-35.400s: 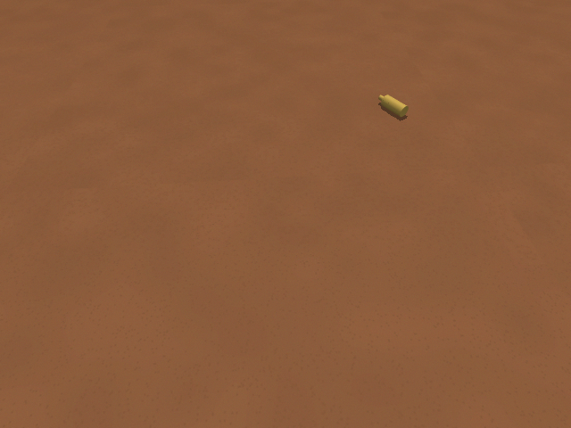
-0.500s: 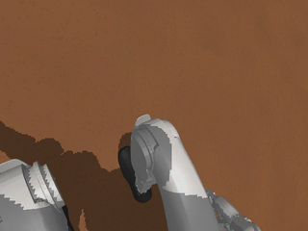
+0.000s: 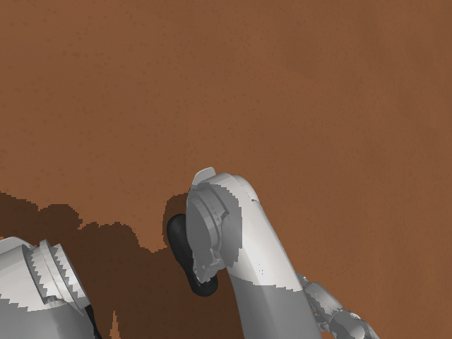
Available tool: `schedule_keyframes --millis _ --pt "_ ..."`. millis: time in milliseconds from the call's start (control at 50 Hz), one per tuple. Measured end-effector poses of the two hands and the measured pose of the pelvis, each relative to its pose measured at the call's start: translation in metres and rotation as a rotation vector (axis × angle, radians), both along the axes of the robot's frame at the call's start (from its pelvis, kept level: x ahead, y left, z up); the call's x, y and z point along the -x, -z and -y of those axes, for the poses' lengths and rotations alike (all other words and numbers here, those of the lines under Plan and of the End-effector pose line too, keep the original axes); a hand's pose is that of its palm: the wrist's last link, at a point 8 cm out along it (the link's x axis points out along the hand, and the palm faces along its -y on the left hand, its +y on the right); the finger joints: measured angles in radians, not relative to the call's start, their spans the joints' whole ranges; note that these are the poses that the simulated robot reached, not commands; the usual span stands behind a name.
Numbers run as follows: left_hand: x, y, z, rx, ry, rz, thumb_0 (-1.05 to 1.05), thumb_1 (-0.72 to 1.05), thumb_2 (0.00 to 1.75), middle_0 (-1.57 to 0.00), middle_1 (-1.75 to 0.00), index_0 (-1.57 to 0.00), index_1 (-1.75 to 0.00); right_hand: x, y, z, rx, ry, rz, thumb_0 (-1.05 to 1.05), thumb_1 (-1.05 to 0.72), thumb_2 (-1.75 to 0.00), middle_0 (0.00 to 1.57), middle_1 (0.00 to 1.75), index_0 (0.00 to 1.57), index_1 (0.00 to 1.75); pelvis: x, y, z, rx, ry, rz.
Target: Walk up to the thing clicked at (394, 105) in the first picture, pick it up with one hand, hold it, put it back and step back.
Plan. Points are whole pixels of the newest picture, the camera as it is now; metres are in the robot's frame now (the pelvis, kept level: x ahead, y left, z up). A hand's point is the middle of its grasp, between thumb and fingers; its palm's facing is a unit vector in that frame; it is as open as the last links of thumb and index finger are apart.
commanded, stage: rest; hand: left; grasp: from above
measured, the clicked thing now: out of the picture +0.46 +0.41 -0.28
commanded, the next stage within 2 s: open in 0.02 s
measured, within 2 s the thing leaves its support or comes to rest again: rests again in 0.36 s
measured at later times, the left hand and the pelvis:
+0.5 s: hand out of the picture +0.47 +0.38 -0.23, palm faces -0.44 -0.16 -0.88, open 10.8 cm; pelvis +0.00 +0.00 +0.00, yaw -1 degrees
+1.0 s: hand out of the picture +0.47 +0.39 -0.23, palm faces -0.44 -0.16 -0.88, open 14.1 cm; pelvis +0.00 +0.00 +0.00, yaw -1 degrees
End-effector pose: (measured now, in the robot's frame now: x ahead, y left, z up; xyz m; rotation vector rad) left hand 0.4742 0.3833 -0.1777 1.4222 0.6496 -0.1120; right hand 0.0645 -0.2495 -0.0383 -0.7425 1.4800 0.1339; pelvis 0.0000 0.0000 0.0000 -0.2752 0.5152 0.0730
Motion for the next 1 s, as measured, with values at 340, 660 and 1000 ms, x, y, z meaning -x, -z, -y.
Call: schedule_keyframes --millis 340,660,1000 --pt "-0.0009 -0.0027 -0.0008 -0.01 0.006 0.001 0.0 0.06 0.48 -0.62 -0.67 -0.66 -0.6 0.0052 -0.0003 -0.0011 -0.005 -0.009 0.003 0.0 -0.9 -0.89 0.21 0.3 0.2 0.3 0.0026 0.0008 -0.0009 0.004 0.006 0.012" --pt "-0.0045 -0.0047 -0.001 -0.012 0.001 -0.004 0.0 -0.22 0.76 -0.3 -0.88 -0.33 -0.84 0.0075 0.0033 0.0013 -0.01 -0.006 -0.006 0.0 -0.9 -0.89 0.21 0.3 0.2 0.3 0.0028 0.0017 0.0004 0.0 0.012 0.013" --pt "-0.004 -0.0038 -0.0047 -0.015 0.001 0.008 0.0 -0.52 0.99 -0.09 -1.01 -0.08 -1.01 -0.0019 0.0011 0.0051 0.008 -0.033 -0.005 0.0 -0.9 -0.89 0.21 0.3 0.2 0.3 0.0023 0.0013 0.0015 0.003 0.012 0.013"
